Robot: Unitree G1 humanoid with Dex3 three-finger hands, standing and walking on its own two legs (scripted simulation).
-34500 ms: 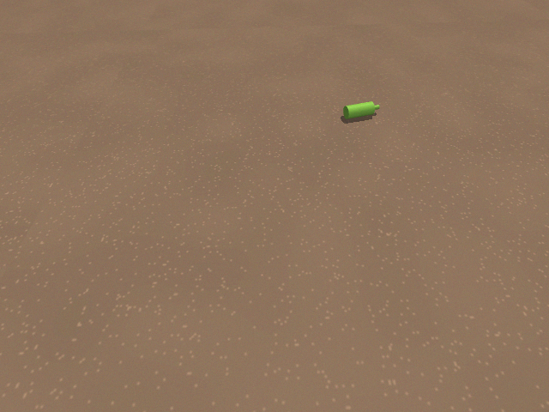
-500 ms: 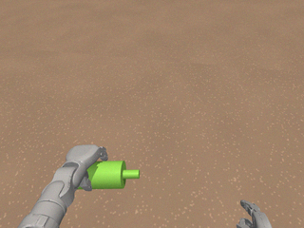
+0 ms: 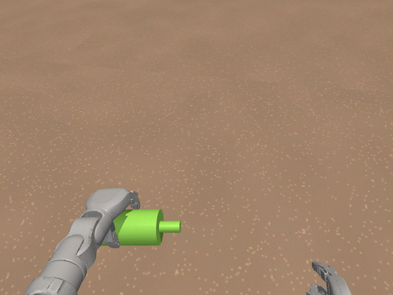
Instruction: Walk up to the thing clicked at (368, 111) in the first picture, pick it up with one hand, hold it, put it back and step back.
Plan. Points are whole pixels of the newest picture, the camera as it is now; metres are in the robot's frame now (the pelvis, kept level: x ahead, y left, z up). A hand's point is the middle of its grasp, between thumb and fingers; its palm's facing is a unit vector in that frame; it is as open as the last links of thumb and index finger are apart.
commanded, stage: hold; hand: left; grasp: from above
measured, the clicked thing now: (133, 227) +0.29 +0.19 -0.09
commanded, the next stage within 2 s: crouch in 0.02 s
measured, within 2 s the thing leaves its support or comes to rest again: neither
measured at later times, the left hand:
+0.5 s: hand (121, 232) +0.29 +0.23 -0.11, palm faces -0.49 +0.01 -0.87, open 10.5 cm
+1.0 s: hand (141, 237) +0.36 +0.25 -0.35, palm faces -0.46 +0.04 -0.89, open 10.6 cm
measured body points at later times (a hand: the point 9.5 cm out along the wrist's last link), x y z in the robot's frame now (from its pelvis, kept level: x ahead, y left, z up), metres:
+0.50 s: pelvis -0.01 +0.00 -0.02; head +0.04 +0.00 +0.42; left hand +0.31 +0.23 -0.06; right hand +0.12 -0.27 -0.14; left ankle +0.03 +0.13 -0.73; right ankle +0.01 -0.15 -0.73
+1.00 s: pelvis -0.05 +0.01 -0.21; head +0.13 +0.03 +0.20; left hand +0.38 +0.24 -0.30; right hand -0.01 -0.27 -0.34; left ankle +0.03 +0.13 -0.73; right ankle +0.01 -0.15 -0.73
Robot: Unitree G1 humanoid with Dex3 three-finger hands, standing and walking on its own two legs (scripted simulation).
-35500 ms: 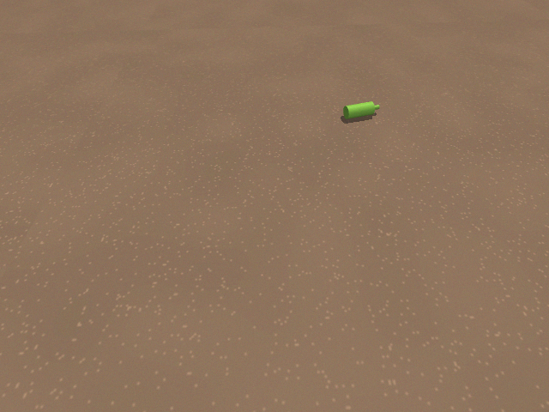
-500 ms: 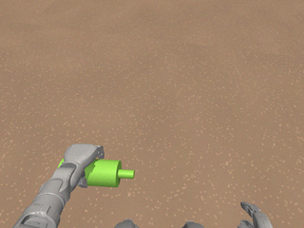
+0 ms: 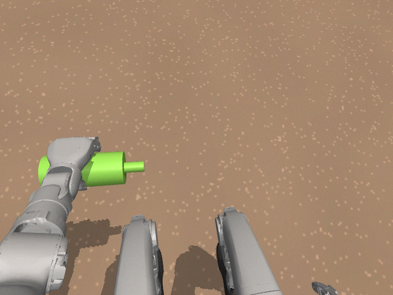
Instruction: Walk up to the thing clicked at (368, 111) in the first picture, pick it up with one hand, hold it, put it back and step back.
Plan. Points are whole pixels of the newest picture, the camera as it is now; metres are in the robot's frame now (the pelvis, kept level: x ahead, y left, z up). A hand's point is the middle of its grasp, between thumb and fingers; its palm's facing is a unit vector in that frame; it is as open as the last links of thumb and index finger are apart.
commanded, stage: crouch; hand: left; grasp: from above
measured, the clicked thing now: (97, 169) +0.41 +0.22 -0.19
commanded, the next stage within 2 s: lower in 1.04 s
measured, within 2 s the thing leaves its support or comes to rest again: neither
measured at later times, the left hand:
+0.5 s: hand (98, 170) +0.44 +0.25 -0.30, palm faces -0.43 +0.01 -0.90, open 10.6 cm
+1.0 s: hand (103, 173) +0.45 +0.25 -0.36, palm faces -0.47 -0.01 -0.88, open 10.6 cm
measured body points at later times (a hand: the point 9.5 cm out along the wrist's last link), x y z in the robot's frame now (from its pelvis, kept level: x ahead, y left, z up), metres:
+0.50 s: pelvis -0.01 -0.01 -0.13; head +0.22 +0.04 +0.25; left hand +0.46 +0.24 -0.24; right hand +0.04 -0.29 -0.24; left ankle +0.07 +0.12 -0.52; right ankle +0.06 -0.16 -0.52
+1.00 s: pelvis -0.02 -0.01 -0.19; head +0.23 +0.04 +0.18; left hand +0.47 +0.25 -0.31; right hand +0.00 -0.29 -0.29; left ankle +0.07 +0.12 -0.52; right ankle +0.06 -0.16 -0.52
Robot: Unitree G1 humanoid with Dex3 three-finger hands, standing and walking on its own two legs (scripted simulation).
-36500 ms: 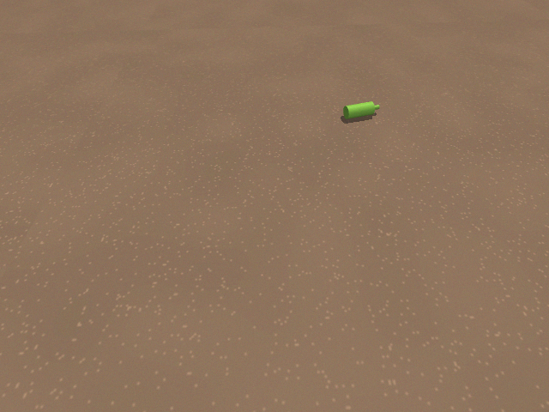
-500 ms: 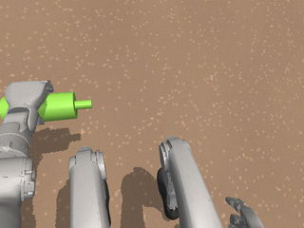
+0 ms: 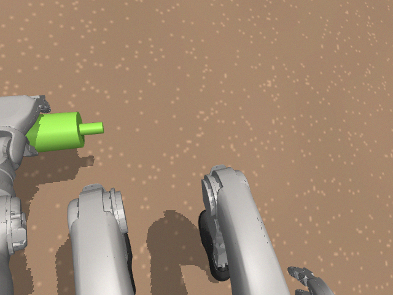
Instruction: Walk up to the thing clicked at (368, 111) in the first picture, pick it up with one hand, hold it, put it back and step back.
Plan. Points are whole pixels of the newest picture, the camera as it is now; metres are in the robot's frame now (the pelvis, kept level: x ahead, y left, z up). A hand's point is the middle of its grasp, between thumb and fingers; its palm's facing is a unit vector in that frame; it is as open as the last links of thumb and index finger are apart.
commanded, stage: crouch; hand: left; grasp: from above
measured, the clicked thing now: (48, 132) +0.45 +0.27 -0.22
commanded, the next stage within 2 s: lower in 0.04 s
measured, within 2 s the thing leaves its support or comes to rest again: rests again in 1.74 s
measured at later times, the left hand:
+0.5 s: hand (35, 133) +0.46 +0.30 -0.23, palm faces -0.49 -0.07 -0.87, open 10.5 cm
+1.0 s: hand (45, 132) +0.47 +0.30 -0.27, palm faces -0.48 -0.08 -0.88, open 10.4 cm
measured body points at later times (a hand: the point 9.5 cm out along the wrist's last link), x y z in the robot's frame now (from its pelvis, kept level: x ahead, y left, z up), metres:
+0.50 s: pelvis +0.00 +0.00 -0.04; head +0.26 +0.08 +0.32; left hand +0.48 +0.30 -0.18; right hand +0.04 -0.28 -0.14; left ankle +0.08 +0.14 -0.33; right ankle +0.09 -0.14 -0.33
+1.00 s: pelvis +0.00 +0.00 -0.06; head +0.27 +0.08 +0.29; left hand +0.49 +0.30 -0.22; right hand +0.05 -0.27 -0.15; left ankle +0.08 +0.14 -0.33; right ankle +0.09 -0.14 -0.33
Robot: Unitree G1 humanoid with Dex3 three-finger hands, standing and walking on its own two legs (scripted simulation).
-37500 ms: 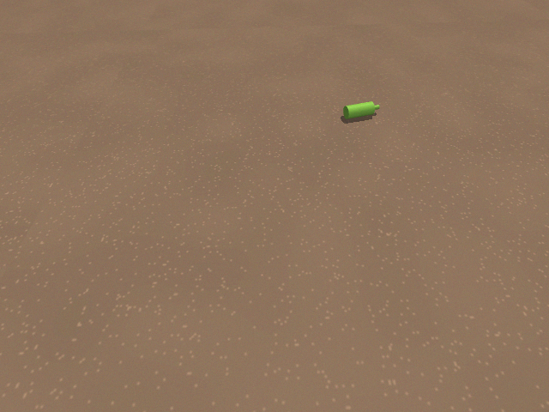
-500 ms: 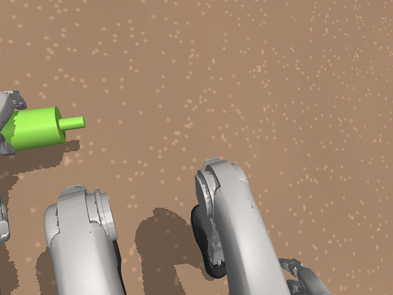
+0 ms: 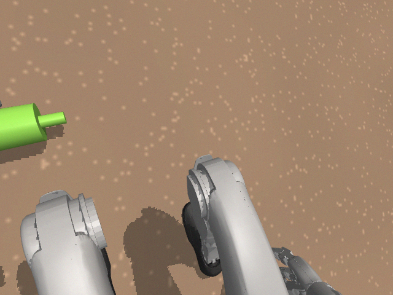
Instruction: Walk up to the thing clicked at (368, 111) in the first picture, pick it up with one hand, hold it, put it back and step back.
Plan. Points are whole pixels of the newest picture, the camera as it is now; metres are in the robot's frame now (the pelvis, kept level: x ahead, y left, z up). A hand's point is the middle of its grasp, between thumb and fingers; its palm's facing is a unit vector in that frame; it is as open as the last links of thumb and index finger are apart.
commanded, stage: rest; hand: left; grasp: from above
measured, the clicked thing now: (3, 129) +0.45 +0.30 -0.26
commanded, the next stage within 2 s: open in 0.32 s
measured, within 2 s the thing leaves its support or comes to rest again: rests again in 0.74 s
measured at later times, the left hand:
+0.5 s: hand out of the picture +0.44 +0.33 -0.21, palm faces -0.45 -0.11 -0.89, open 10.4 cm
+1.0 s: hand out of the picture +0.45 +0.34 -0.22, palm faces -0.44 -0.10 -0.89, open 12.2 cm
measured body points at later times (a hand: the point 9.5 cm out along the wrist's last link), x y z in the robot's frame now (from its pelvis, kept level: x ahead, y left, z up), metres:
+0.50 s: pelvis -0.01 +0.01 +0.00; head +0.25 +0.12 +0.35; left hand +0.46 +0.33 -0.16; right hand +0.05 -0.26 -0.08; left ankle +0.06 +0.14 -0.27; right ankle +0.10 -0.13 -0.27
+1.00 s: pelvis -0.01 +0.01 +0.00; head +0.25 +0.13 +0.35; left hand +0.47 +0.34 -0.17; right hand +0.05 -0.25 -0.07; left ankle +0.06 +0.14 -0.27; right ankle +0.10 -0.13 -0.27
